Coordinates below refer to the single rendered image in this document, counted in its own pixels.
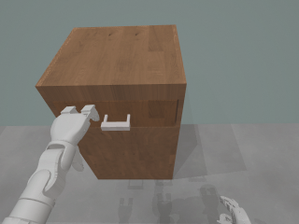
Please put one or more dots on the drawer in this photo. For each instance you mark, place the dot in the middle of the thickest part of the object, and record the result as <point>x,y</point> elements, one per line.
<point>143,113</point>

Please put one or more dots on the cabinet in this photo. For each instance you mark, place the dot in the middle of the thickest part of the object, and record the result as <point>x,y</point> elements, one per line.
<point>121,63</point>

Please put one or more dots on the robot left hand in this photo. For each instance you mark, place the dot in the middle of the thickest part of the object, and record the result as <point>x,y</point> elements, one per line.
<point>71,126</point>

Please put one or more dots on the left robot forearm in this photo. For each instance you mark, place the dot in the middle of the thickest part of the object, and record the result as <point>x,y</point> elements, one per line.
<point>44,186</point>

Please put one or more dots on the robot right hand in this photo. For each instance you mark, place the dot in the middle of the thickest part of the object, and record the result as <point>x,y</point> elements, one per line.
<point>239,215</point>

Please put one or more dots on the handle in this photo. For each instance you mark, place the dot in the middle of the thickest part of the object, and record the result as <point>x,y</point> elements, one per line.
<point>116,125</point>

